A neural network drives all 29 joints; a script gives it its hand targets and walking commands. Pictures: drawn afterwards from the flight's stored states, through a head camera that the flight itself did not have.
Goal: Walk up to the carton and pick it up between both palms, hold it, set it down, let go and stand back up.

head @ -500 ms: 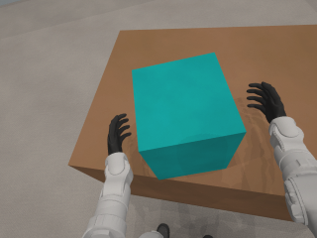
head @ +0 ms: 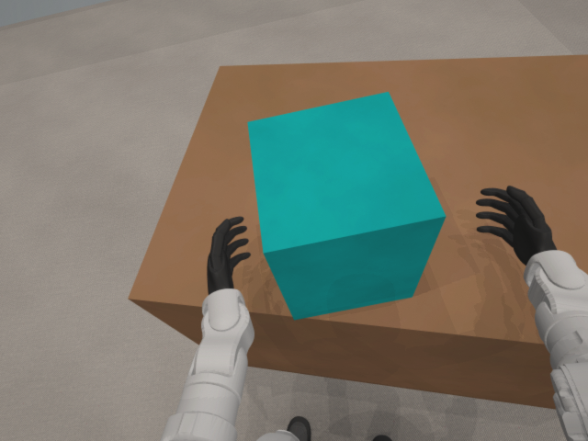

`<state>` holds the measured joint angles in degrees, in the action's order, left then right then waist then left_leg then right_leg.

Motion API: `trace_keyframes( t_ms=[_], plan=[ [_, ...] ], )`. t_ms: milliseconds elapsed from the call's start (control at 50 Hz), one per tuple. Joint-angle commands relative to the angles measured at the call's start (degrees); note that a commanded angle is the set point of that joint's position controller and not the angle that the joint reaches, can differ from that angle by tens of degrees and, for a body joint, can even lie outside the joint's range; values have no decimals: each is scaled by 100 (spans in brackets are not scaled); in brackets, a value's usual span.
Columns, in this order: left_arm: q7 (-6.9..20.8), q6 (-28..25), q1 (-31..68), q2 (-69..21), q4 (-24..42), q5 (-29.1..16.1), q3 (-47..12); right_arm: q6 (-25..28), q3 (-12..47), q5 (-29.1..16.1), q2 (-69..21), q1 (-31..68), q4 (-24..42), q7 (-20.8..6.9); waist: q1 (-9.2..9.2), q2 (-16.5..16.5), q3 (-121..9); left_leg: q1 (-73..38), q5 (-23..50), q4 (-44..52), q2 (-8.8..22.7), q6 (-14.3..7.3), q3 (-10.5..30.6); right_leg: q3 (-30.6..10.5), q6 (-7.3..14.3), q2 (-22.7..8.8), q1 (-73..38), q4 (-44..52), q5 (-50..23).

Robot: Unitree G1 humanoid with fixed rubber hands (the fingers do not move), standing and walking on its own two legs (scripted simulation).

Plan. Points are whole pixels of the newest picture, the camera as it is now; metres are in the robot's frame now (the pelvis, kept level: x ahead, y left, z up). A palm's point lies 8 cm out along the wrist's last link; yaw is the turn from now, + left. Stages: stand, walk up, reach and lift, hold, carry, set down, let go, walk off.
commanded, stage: set down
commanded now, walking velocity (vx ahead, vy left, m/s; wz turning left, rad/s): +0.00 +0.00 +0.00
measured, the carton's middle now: (336, 216) +0.43 +0.04 -0.01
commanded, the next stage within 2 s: none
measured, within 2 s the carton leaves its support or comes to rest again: neither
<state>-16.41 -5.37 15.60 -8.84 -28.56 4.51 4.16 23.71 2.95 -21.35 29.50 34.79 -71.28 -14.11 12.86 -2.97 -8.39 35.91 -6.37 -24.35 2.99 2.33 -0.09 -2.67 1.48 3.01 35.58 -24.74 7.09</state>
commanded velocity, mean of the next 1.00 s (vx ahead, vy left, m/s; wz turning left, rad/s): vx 0.00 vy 0.00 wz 0.00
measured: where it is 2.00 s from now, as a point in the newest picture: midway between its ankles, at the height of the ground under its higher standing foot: outside the picture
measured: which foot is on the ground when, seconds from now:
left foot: down 0.00-1.00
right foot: down 0.00-1.00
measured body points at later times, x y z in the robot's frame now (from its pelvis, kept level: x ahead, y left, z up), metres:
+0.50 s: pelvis +0.00 +0.00 +0.00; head +0.09 -0.03 +0.44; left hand +0.27 +0.18 +0.01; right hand +0.36 -0.27 -0.03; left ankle +0.04 +0.15 -0.73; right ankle +0.03 -0.10 -0.73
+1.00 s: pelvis -0.01 +0.00 +0.00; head +0.06 -0.01 +0.45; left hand +0.24 +0.17 +0.00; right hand +0.31 -0.28 -0.03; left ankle +0.04 +0.15 -0.73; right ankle +0.03 -0.10 -0.73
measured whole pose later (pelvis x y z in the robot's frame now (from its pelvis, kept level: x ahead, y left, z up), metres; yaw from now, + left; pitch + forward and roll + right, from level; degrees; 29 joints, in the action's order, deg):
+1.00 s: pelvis -0.01 +0.00 +0.00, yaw +0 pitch +13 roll +0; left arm -18.6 -2.9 -5.8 -7.2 -11.0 4.5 -3.9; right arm 27.4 2.9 -24.8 33.3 10.9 -57.2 -20.4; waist 7.6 -1.7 -5.0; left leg 31.1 -6.4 -24.3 3.0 2.3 -0.1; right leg -2.7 1.5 3.0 30.8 -24.7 7.0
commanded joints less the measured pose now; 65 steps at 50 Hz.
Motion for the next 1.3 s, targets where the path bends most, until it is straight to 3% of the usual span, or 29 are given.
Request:
trace_keyframes(
  t_ms=[0, 20, 40, 60, 80, 140, 200, 320, 360, 380, 400, 480, 540, 600, 620, 660, 740, 800, 860, 880, 920, 940, 980, 1000, 1140, 1180, 1200, 1240, 1280],
  plan=[
    [-71, -201, 1188, 244, 1357, -659, -570, 302, 146, -50, 1312, 1681, 1652, -155, -549, 1747, -3117, -2281, 1115, -239, -116, -142, -248, 530, 102, 259, -1549, 234, -356],
    [-73, -181, 1009, 214, 1449, -600, -544, 325, 118, -62, 1357, 1418, 1610, -162, -611, 1763, -3096, -2380, 1214, -245, -105, -142, -230, 522, 117, 274, -1629, 253, -481],
    [-89, -196, 1091, 249, 1434, -556, -470, 358, 162, -53, 1325, 1429, 1647, -148, -533, 1770, -3013, -2387, 1225, -252, -129, -145, -260, 525, 89, 261, -1652, 266, -442],
    [-72, -177, 718, 140, 1552, -582, -559, 374, 82, -106, 1413, 1092, 1629, -165, -646, 1819, -3034, -2500, 1420, -250, -110, -145, -221, 542, 116, 283, -1772, 268, -765],
    [-75, -175, 834, 149, 1585, -505, -490, 422, 70, -102, 1425, 1216, 1702, -144, -589, 1737, -3066, -2521, 1465, -239, -113, -119, -225, 540, 111, 286, -1767, 277, -786],
    [5, -106, 365, 54, 1707, -393, -490, 491, 47, -150, 1502, 804, 1617, -175, -726, 1713, -2979, -2670, 1779, -221, -113, -105, -200, 555, 157, 306, -2021, 319, -1225],
    [77, -65, -216, -148, 2120, -395, -731, 626, -7, -278, 1693, 225, 1708, -238, -996, 1744, -3018, -2920, 2211, -293, -77, -70, -58, 644, 202, 366, -2219, 259, -1816],
    [59, -116, -301, 34, 2642, -526, -934, 750, -63, -442, 1862, -106, 2172, -379, -1028, 1687, -3003, -2953, 1757, -288, -66, -120, -44, 570, 227, 270, -1886, 269, -1365],
    [-10, -164, -256, 68, 2976, -608, -1018, 773, -127, -473, 1932, -115, 2536, -415, -994, 1801, -3142, -2973, 1679, -308, -43, -125, -38, 592, 227, 278, -1794, 193, -1305],
    [-15, -143, -408, 41, 3002, -599, -1047, 769, -109, -449, 1888, -260, 2597, -445, -1083, 1872, -3049, -2969, 1593, -299, -45, -164, -32, 588, 239, 266, -1791, 224, -1297],
    [-42, -201, -221, 111, 2936, -612, -1002, 775, -84, -449, 1898, -179, 2663, -447, -967, 1895, -2964, -2918, 1364, -271, -60, -183, -75, 539, 200, 222, -1616, 226, -929],
    [-108, -119, -644, 34, 2974, -591, -1078, 678, -125, -481, 1928, -686, 2577, -575, -978, 1952, -2619, -2932, 793, -191, -23, -242, -57, 469, 227, 176, -1492, 242, -499],
    [-61, -87, -872, 15, 2859, -449, -976, 721, -60, -481, 1897, -960, 2708, -574, -935, 2068, -2532, -2940, 894, -150, -59, -266, -83, 415, 213, 147, -1778, 258, -746],
    [-62, -22, -1646, -177, 2773, -357, -1103, 715, -79, -584, 1963, -1741, 2308, -641, -1095, 1912, -2018, -3210, 734, -73, -46, -296, 42, 417, 232, 120, -1688, 347, -628],
    [-48, -18, -1565, -161, 2866, -325, -1053, 752, -62, -578, 1981, -1629, 2336, -634, -1054, 1851, -2033, -3260, 843, -94, -40, -272, 17, 463, 229, 114, -1708, 358, -770],
    [-75, -9, -858, -98, 2588, -432, -1168, 710, -138, -570, 2011, -999, 2347, -680, -1074, 1913, -1946, -3100, 326, -83, 7, -289, 72, 462, 219, 65, -1324, 386, -83],
    [-131, -10, -1490, -131, 3000, -478, -1307, 720, -232, -620, 1997, -1664, 2361, -712, -1146, 1695, -1840, -3444, 364, -118, 35, -247, 180, 483, 266, 53, -1249, 391, -188],
    [-257, -48, -1060, -8, 3098, -555, -1363, 674, -272, -517, 1989, -1383, 2408, -735, -1112, 1710, -1690, -3352, -406, -105, 69, -279, 209, 421, 249, -21, -891, 377, 645],
    [-286, -62, -1075, 90, 3112, -627, -1421, 639, -330, -469, 1907, -1333, 2639, -693, -1031, 1800, -1727, -3399, -426, -106, 61, -299, 159, 372, 227, -37, -823, 401, 754],
    [-293, -70, -1558, -16, 3195, -634, -1499, 652, -367, -463, 1936, -1793, 2591, -708, -1111, 1785, -1632, -3508, -331, -87, 80, -289, 201, 377, 242, -23, -866, 418, 660],
    [-275, -88, -1229, 128, 3003, -600, -1358, 604, -338, -380, 1815, -1517, 2591, -656, -1029, 1782, -1559, -3304, -567, -93, 35, -286, 139, 279, 193, -58, -898, 430, 919],
    [-273, -64, -1684, 29, 3093, -583, -1441, 634, -397, -388, 1882, -1960, 2575, -679, -1084, 1782, -1464, -3414, -431, -56, 30, -310, 178, 293, 207, -60, -1065, 454, 742],
    [-249, -94, -1612, 71, 3011, -559, -1383, 660, -383, -426, 1821, -1824, 2606, -640, -987, 1786, -1563, -3323, -268, -52, 17, -290, 135, 271, 189, -40, -1105, 439, 584],
    [-236, -64, -1926, -37, 3019, -571, -1501, 659, -460, -424, 1881, -2177, 2458, -652, -1146, 1692, -1500, -3421, -177, -67, 10, -290, 202, 291, 209, -47, -1183, 437, 418],
    [-164, -204, -2107, 149, 3023, -569, -1359, 761, -504, -341, 1872, -2368, 2809, -567, -1087, 1803, -1683, -3268, 68, -96, -43, -281, 179, 211, 144, -10, -1435, 381, 141],
    [-141, -218, -2146, 237, 2932, -563, -1368, 736, -519, -264, 1812, -2492, 2684, -535, -1167, 1795, -1527, -3259, -207, -111, -53, -272, 155, 168, 126, -11, -1348, 359, 395],
    [-200, -246, -2001, 193, 3253, -596, -1435, 771, -639, -310, 1939, -2299, 2895, -554, -1131, 1740, -1619, -3373, -162, -106, -23, -244, 204, 201, 154, 4, -1268, 353, 491],
    [-142, -178, -2279, 187, 2889, -482, -1376, 682, -453, -267, 1723, -2611, 2622, -527, -1128, 1712, -1338, -3335, -134, -69, -47, -251, 116, 122, 167, -5, -1373, 414, 443],
    [-176, -214, -2155, 172, 3227, -553, -1423, 719, -556, -318, 1821, -2463, 2856, -555, -1166, 1697, -1599, -3412, -6, -86, -25, -211, 189, 201, 175, 29, -1400, 362, 356]
  ],
)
